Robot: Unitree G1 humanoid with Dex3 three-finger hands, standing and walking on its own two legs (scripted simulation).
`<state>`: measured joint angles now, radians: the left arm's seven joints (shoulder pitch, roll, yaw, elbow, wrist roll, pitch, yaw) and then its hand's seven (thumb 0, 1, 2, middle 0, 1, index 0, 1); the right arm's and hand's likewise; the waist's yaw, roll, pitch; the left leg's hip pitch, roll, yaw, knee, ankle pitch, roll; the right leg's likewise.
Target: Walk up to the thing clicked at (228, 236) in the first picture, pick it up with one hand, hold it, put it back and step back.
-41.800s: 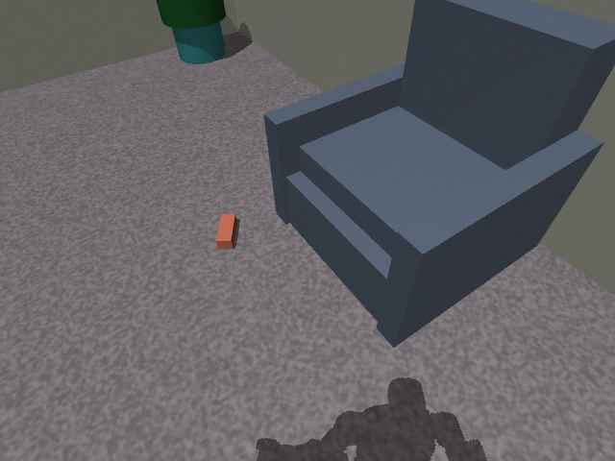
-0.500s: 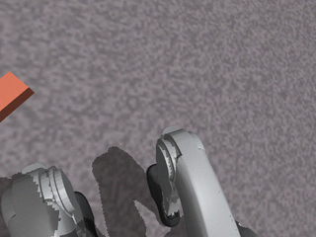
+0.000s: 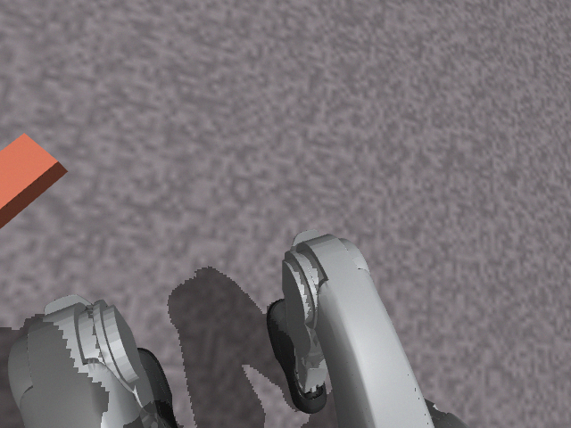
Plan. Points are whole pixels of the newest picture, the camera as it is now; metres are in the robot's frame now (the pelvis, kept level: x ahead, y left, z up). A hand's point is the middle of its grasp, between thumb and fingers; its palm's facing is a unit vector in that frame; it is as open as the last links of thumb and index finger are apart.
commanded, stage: rise first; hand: left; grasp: from above
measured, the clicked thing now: (4, 187) +0.50 +0.32 -0.29
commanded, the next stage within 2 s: none
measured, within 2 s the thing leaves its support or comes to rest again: neither
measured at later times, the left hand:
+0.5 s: hand out of the picture +0.46 +0.37 -0.17, palm faces -0.23 -0.32 -0.92, open 14.3 cm
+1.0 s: hand out of the picture +0.46 +0.37 -0.17, palm faces -0.26 -0.32 -0.91, open 14.2 cm
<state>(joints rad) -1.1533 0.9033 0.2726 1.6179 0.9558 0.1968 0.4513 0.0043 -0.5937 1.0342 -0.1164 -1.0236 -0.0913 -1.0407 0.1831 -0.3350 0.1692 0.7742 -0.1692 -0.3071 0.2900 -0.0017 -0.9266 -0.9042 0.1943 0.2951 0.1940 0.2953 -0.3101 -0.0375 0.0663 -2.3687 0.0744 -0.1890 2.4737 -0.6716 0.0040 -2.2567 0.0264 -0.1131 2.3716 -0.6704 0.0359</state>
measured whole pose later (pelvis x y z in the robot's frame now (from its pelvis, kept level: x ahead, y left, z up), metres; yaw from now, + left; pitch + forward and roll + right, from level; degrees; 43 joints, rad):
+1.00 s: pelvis +0.00 +0.00 +0.00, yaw +0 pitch +30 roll -10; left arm -1.16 0.92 0.27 1.68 0.96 0.18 0.48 0.00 -0.58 1.02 -0.11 -1.03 -0.09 -1.04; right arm 0.19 -0.34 0.18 0.79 -0.18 -0.32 0.30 0.00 -0.92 -0.90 0.19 0.29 0.19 0.30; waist -0.33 -0.04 0.08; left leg -2.36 0.07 -0.19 2.48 -0.67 0.00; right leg -2.25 0.03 -0.12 2.37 -0.67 0.04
